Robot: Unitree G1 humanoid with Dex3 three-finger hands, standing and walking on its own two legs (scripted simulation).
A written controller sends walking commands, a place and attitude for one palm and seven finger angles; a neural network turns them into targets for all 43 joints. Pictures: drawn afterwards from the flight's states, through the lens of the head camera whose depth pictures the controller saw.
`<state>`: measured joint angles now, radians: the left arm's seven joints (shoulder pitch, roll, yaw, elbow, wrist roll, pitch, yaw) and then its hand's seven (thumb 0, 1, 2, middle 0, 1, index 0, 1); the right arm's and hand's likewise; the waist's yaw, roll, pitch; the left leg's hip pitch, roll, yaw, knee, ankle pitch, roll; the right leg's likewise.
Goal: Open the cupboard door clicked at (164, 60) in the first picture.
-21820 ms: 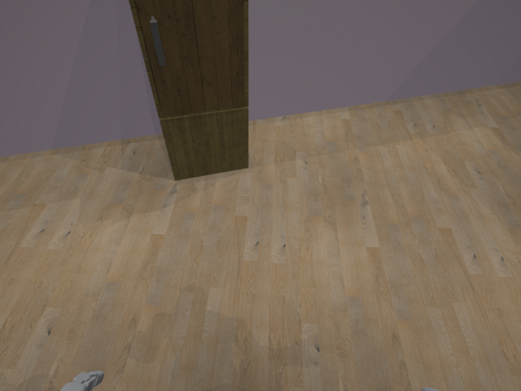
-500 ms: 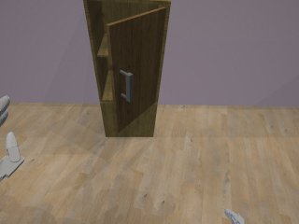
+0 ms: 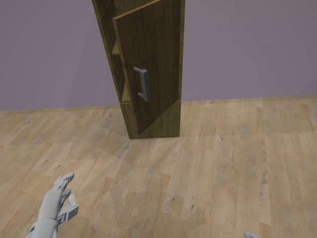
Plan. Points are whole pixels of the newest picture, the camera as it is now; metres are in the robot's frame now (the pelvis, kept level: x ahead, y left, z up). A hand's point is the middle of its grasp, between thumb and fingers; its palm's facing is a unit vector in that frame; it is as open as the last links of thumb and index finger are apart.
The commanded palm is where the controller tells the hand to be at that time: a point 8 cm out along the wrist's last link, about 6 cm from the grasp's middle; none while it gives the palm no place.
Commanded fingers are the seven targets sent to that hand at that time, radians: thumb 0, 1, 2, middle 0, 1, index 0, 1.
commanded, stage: let the arm hang, fingers relaxed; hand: left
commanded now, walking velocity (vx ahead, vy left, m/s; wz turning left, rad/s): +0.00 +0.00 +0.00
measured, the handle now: (141, 84) +0.70 +0.10 -0.01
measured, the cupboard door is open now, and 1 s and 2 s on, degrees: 49 49 49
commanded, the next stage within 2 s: look to check the result in 0.94 s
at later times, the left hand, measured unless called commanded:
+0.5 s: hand out of the picture +0.00 +0.23 -0.15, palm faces -0.01 -0.96 -0.29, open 7.3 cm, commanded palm none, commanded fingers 0.00 0.90 0.90 -0.20 -0.30 -0.20 -0.30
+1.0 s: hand out of the picture +0.04 +0.23 -0.15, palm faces -0.03 -0.97 -0.25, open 7.4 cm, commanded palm none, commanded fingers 0.00 0.90 0.90 -0.20 -0.30 -0.20 -0.30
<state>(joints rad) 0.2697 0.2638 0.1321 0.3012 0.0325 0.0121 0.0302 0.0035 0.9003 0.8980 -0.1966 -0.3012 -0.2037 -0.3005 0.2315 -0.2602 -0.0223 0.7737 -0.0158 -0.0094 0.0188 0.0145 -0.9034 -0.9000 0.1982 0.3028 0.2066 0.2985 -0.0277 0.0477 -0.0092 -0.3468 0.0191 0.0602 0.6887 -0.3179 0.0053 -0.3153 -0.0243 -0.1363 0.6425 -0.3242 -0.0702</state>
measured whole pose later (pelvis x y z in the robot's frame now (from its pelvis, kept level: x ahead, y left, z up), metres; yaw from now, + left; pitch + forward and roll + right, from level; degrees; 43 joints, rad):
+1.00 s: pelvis -0.01 +0.03 +0.02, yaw -2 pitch -2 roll +0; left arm 0.18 0.21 0.02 1.14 0.01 -0.01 0.01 0.00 0.91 0.90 -0.20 -0.30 -0.21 -0.30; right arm 0.24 -0.21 -0.01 1.14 -0.02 0.00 -0.01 0.01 -0.91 -0.90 0.20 0.30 0.20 0.30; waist -0.01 0.02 0.05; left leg -0.16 0.00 0.09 0.36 -0.17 0.02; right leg -0.18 -0.02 -0.09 0.38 -0.17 -0.03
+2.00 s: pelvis +0.01 +0.01 +0.01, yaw -11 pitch -1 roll +2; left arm 0.16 0.22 0.06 1.03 0.02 0.07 -0.01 0.01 0.91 0.90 -0.20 -0.30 -0.20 -0.30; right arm 0.18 -0.21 -0.03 1.03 -0.03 0.02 -0.03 0.01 -0.90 -0.90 0.20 0.30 0.21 0.30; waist 0.00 -0.01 0.11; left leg -0.19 0.07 0.23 0.51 -0.29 0.00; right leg -0.35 0.02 0.01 0.74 -0.40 -0.03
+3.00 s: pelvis +0.01 -0.03 +0.01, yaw -45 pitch +2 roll +2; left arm 0.21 0.25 0.07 0.91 0.03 0.02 -0.02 0.00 0.91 0.90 -0.20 -0.30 -0.20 -0.30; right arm 0.19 -0.27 -0.06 0.89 -0.02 0.03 0.01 0.01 -0.91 -0.90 0.20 0.30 0.20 0.30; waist 0.01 -0.03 0.10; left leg -0.45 0.06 0.05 0.91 -0.45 -0.05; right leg -0.31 0.03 0.10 0.54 -0.26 -0.04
